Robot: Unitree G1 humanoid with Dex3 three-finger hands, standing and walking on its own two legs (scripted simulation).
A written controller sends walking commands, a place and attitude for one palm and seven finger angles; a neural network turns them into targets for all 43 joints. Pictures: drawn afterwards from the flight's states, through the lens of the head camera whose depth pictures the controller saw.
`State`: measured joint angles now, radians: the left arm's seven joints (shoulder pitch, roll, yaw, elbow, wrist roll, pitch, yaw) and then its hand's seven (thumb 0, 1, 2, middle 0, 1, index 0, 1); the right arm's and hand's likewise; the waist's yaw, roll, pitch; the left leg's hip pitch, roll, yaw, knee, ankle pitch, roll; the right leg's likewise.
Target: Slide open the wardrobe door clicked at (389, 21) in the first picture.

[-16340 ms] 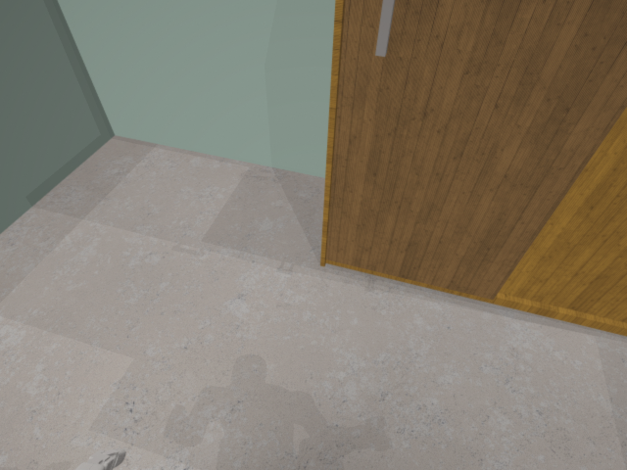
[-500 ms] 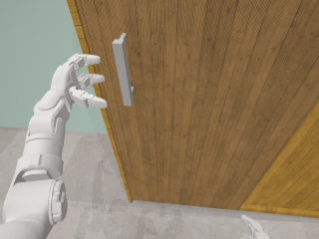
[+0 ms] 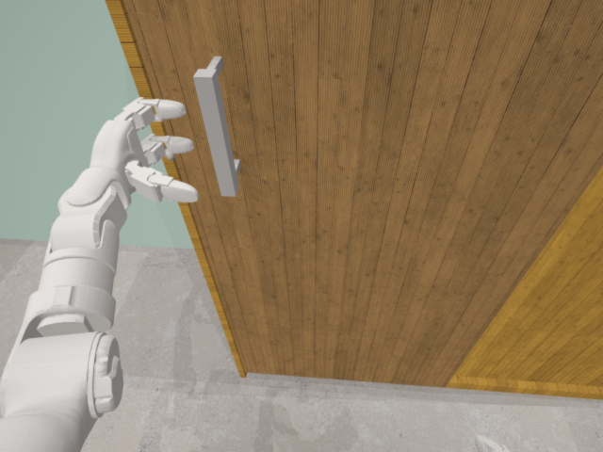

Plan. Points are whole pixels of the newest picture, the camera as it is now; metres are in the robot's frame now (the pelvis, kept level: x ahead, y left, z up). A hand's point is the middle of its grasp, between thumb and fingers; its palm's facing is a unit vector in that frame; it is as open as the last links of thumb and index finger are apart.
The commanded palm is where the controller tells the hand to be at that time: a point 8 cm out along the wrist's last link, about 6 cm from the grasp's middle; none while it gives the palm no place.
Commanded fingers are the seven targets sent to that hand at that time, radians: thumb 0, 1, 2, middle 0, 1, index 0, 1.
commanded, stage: move the hooked fingers beside the handle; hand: left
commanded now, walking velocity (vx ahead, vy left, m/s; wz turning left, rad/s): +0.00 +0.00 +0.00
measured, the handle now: (223, 130) +0.48 +0.12 +0.21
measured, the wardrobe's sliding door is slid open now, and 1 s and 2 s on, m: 0.00 0.00 0.00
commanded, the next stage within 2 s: none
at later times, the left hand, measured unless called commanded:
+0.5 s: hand (159, 160) +0.42 +0.19 +0.21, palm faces -0.02 -1.00 -0.02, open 14.0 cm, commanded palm +0.39 +0.23 +0.21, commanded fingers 0.00 -0.50 0.30 -0.30 -1.20 -0.30 -1.20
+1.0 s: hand (166, 152) +0.41 +0.18 +0.22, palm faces -0.06 -1.00 -0.01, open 14.0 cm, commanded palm +0.40 +0.23 +0.21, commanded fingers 0.00 -0.50 0.30 -0.30 -1.20 -0.30 -1.20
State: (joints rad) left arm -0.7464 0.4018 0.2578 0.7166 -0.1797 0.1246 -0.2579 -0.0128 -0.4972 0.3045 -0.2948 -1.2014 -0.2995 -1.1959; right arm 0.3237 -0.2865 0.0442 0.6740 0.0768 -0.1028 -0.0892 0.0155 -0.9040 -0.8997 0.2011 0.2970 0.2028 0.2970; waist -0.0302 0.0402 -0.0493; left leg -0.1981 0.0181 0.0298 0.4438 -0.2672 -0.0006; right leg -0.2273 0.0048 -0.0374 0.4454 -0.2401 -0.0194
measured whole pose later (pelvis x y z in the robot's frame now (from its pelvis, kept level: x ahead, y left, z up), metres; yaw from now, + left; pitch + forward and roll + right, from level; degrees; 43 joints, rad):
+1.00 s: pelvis +0.00 +0.01 +0.00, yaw +0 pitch +1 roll +0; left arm -0.71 0.36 0.25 0.61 -0.20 0.15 -0.25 -0.01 -0.50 0.30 -0.30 -1.20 -0.30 -1.20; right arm 0.30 -0.27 0.06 0.68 0.07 -0.09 -0.08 0.02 -0.90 -0.90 0.20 0.30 0.20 0.30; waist -0.01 0.03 -0.06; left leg -0.18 0.01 0.03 0.44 -0.27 0.01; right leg -0.20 0.00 -0.03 0.43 -0.24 -0.01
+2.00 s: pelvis -0.01 +0.00 +0.00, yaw +0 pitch +1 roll +0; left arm -0.75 0.40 0.27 0.69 -0.20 0.14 -0.28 -0.01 -0.50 0.30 -0.30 -1.20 -0.30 -1.20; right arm 0.29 -0.27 0.06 0.68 0.07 -0.09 -0.09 0.02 -0.90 -0.90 0.20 0.30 0.20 0.30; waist -0.03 0.02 -0.06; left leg -0.19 0.02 0.03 0.44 -0.26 0.00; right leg -0.22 0.01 -0.04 0.43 -0.22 -0.02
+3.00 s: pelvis +0.00 +0.00 +0.00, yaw +0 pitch +1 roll +0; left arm -0.79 0.34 0.23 0.67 -0.17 0.21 -0.19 -0.01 -0.50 0.30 -0.30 -1.20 -0.30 -1.20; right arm 0.27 -0.26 0.05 0.67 0.05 -0.06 -0.07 0.02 -0.90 -0.90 0.20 0.30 0.20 0.30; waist -0.02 0.03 -0.06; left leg -0.20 0.02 0.03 0.43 -0.26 0.00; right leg -0.22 0.01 -0.04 0.42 -0.23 -0.02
